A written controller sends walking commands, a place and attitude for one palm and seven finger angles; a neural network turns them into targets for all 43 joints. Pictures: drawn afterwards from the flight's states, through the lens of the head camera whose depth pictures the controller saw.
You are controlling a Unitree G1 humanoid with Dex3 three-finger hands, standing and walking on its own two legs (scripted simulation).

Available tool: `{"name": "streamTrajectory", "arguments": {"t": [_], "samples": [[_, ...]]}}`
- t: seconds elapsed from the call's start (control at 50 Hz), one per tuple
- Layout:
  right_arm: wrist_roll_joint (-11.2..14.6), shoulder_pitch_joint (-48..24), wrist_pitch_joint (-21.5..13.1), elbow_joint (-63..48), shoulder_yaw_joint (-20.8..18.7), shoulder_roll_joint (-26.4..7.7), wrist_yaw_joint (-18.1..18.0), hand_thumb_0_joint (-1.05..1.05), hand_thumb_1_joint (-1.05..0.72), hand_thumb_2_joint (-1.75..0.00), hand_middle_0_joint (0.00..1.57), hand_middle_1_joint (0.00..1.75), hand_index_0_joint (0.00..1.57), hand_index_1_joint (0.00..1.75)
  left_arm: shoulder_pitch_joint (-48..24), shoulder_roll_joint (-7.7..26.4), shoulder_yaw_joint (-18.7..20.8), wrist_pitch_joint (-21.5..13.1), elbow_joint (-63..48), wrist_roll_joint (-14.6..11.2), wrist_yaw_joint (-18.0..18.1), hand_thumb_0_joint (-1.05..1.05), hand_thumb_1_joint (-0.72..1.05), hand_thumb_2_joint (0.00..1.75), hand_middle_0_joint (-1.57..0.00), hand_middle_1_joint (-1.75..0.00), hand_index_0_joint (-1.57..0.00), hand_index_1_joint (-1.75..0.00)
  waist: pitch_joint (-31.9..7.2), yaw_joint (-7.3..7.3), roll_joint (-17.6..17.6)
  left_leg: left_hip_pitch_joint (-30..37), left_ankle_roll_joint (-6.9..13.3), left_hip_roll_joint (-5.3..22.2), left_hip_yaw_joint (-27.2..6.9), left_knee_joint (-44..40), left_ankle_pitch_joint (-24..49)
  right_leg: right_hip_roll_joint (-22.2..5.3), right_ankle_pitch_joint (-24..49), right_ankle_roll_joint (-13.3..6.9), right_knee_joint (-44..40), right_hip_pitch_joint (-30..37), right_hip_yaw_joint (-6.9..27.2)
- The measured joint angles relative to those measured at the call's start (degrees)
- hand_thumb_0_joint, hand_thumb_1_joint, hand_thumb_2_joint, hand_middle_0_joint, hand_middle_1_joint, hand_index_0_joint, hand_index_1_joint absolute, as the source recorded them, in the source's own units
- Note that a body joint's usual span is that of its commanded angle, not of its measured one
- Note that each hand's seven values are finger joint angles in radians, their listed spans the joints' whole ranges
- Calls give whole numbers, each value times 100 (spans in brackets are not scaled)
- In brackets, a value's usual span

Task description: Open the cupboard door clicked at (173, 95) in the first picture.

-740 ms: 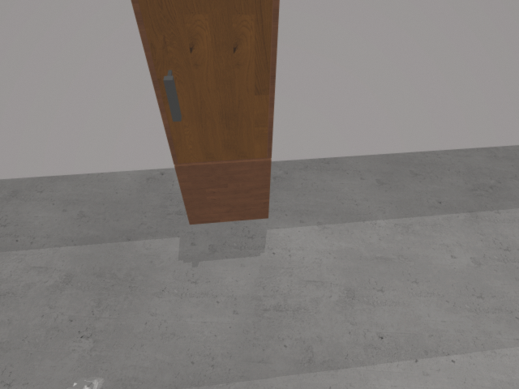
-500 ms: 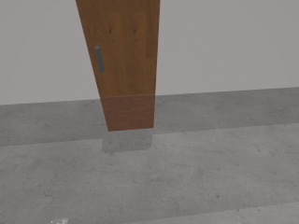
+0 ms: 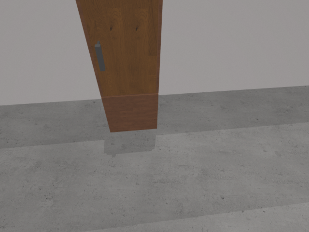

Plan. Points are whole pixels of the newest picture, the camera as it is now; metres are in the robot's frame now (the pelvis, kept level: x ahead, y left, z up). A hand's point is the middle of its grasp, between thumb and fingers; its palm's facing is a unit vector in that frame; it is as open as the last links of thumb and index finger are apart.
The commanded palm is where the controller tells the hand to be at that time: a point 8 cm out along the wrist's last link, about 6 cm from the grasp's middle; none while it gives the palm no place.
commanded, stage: stand and wait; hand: left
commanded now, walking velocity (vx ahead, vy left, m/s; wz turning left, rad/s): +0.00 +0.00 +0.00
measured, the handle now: (100, 56) +0.92 +0.33 -0.05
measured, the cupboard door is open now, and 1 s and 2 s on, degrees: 0 0 0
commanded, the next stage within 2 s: look at it before walking up in 0.08 s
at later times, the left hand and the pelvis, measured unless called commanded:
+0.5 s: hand out of the picture +0.08 +0.25 -0.15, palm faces -0.03 -0.94 -0.33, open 7.3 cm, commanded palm none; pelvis +0.00 +0.00 +0.00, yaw +0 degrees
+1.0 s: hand out of the picture +0.09 +0.25 -0.15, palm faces +0.00 -0.94 -0.34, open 7.3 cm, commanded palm none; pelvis +0.01 +0.00 +0.00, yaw +1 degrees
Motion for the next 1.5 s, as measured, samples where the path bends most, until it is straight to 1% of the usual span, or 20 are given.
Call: {"name": "streamTrajectory", "arguments": {"t": [0.32,0.82,1.0,1.1,1.24,1.3,1.36,1.4,1.44,1.46,1.5], "samples": [[6,-124,-39,-14,9,47,14,0,-90,-90,20,30,20,30,-99,-44,-18,-20,-20,16,-5,0,91,90,-20,-30,-21,-30,-47,6,5,39,16,-17,24,-102,53,-18,45,19,-75,21,25],[17,-201,-42,0,17,-3,-4,0,-90,-90,20,30,20,30,-79,-17,-9,-33,28,13,3,0,91,90,-20,-30,-21,-30,-13,30,14,175,0,0,27,-240,56,-2,44,7,-196,146,26],[10,-159,18,-71,9,6,2,0,-90,-90,20,30,20,30,-155,-37,21,3,-81,7,34,0,91,90,-20,-30,-21,-30,9,-3,19,49,-8,-41,-101,-91,31,-46,-33,8,-54,76,-102],[1,-80,98,-157,11,151,-8,0,-90,-90,20,30,20,30,-106,-177,22,76,-182,4,97,0,91,90,-20,-30,-21,-30,7,-5,25,-149,-14,-82,-192,158,-46,-86,-141,17,181,-78,-192],[-6,120,190,-258,40,547,18,0,-90,-90,20,30,20,30,131,-523,-4,155,-285,4,127,0,91,90,-20,-29,-20,-30,27,18,23,-453,1,-155,-331,583,-177,-154,-295,32,530,-285,-331],[-41,274,208,-250,52,701,40,0,-90,-90,20,30,20,30,319,-654,2,169,-260,34,90,0,91,90,-20,-30,-20,-30,-35,42,27,-566,36,-164,-373,804,-330,-166,-368,40,614,-312,-390],[-74,531,204,-243,16,843,50,0,-90,-90,20,30,20,30,594,-735,52,166,-223,67,52,0,91,90,-20,-30,-21,-30,-152,51,-21,-684,103,-89,-253,1120,-782,-204,-494,39,692,-301,-461],[-78,736,151,-230,-19,912,48,0,-90,-90,20,30,20,30,775,-762,92,149,-163,69,36,0,91,90,-20,-30,-21,-30,-200,34,-82,-669,124,-42,-124,1185,-739,-271,-620,61,805,-269,-507],[-92,948,60,-207,-52,962,34,0,-90,-90,20,30,20,30,949,-784,132,160,-86,65,19,0,91,90,-20,-30,-21,-30,-250,34,-138,-616,135,-72,-49,1191,-574,-331,-1088,32,1123,-329,-476],[-97,1047,9,-194,-68,993,16,0,-90,-90,20,30,20,30,1017,-794,147,176,-41,74,16,0,91,90,-20,-30,-21,-30,-271,27,-153,-579,162,-84,-15,1179,-623,-320,-1331,6,1454,-448,-433],[-86,1243,-84,-172,-85,1069,-27,0,-90,-90,20,30,20,30,1084,-802,169,180,28,101,2,0,91,90,-20,-30,-20,-30,-276,-29,-161,-433,225,-96,20,972,-653,-259,-1516,-43,2339,-812,-385]]}}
